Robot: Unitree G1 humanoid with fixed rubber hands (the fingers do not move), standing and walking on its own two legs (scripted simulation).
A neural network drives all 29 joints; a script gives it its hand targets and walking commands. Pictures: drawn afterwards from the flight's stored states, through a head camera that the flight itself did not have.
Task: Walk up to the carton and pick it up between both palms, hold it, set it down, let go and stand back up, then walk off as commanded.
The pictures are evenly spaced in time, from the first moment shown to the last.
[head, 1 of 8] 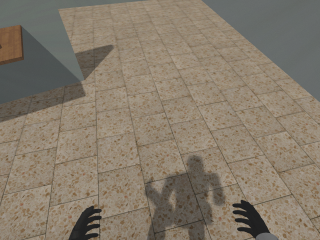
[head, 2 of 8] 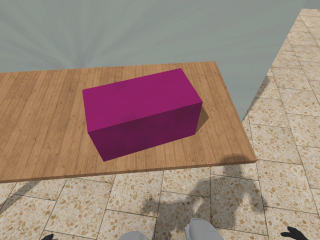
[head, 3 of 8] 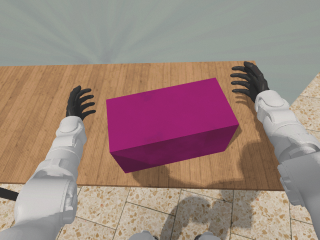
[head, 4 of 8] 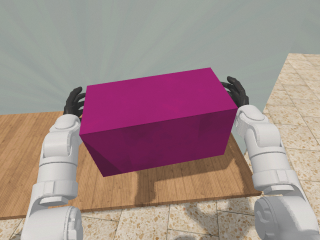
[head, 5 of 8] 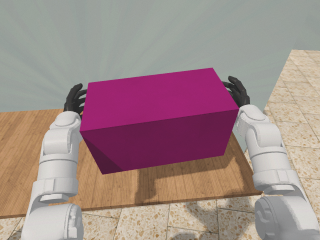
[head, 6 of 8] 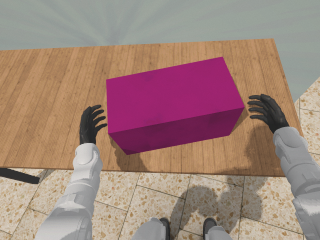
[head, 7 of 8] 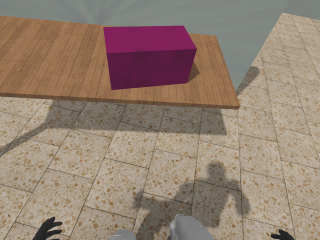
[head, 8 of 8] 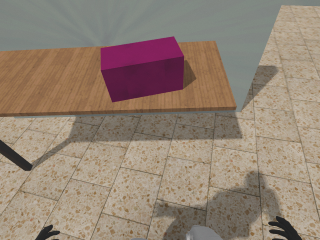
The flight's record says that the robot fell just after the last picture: no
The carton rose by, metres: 0.22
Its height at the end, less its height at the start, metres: +0.00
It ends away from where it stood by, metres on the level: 0.03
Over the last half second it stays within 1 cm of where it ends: yes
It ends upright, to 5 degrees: yes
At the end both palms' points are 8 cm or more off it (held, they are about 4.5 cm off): yes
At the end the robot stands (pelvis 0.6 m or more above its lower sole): yes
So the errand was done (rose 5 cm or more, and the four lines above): yes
